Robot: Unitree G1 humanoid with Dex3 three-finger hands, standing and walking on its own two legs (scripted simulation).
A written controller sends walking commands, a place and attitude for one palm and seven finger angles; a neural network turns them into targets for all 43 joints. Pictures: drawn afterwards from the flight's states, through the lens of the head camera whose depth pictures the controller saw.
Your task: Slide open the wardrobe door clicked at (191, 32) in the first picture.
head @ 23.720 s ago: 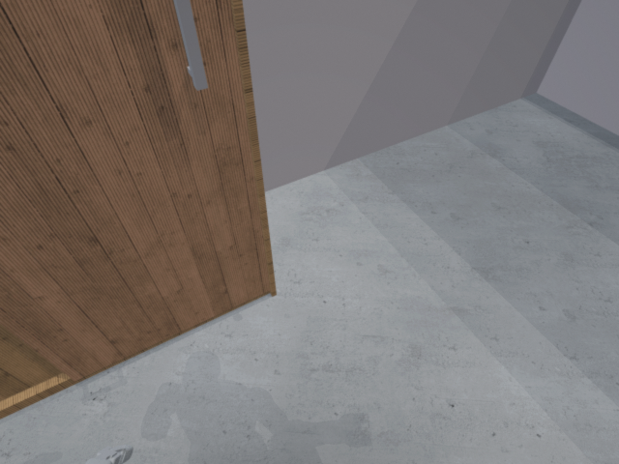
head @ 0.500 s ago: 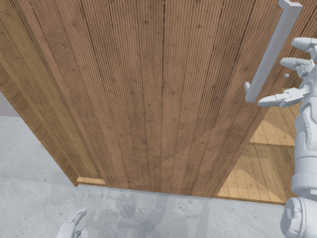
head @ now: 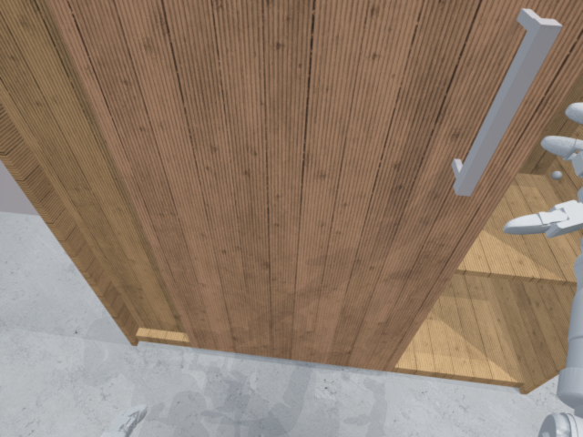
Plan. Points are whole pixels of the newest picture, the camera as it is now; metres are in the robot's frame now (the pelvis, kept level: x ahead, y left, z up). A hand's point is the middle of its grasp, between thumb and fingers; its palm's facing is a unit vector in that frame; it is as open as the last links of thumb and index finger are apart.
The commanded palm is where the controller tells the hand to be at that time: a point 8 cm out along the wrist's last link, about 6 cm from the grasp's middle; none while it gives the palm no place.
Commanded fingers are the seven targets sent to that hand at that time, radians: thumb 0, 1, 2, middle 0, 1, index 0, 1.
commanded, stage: slip the hand off the handle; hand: right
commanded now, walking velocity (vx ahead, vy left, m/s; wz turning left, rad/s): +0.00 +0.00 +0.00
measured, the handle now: (491, 113) +0.47 -0.22 +0.25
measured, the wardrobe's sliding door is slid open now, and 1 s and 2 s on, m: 0.44 0.44 0.44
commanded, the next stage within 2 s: draw the hand back to the body in 0.40 s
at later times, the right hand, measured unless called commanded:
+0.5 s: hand out of the picture +0.28 -0.26 +0.24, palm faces +0.32 +0.95 -0.07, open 14.7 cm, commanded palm +0.25 -0.30 +0.23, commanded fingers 0.00 0.55 -0.20 0.25 1.15 0.25 1.15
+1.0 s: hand out of the picture +0.21 -0.25 +0.21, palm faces +0.16 +0.99 -0.03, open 14.7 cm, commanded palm +0.18 -0.30 +0.21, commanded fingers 0.00 0.37 -0.29 0.24 1.04 0.24 1.04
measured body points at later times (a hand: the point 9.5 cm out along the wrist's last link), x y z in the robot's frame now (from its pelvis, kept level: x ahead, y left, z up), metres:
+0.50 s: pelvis -0.01 +0.01 +0.00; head -0.04 +0.03 +0.45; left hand +0.19 +0.23 -0.07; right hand +0.26 -0.31 +0.24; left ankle -0.01 +0.12 -0.73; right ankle +0.01 -0.12 -0.73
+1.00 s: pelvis -0.02 +0.01 +0.00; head -0.08 +0.03 +0.45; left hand +0.21 +0.22 -0.04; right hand +0.20 -0.31 +0.21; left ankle -0.01 +0.12 -0.73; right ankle +0.01 -0.12 -0.73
